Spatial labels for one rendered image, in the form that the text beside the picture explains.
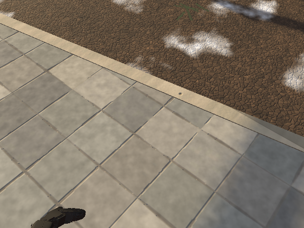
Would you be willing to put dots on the left robot hand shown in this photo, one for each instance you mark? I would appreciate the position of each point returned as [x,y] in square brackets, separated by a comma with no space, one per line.
[58,217]

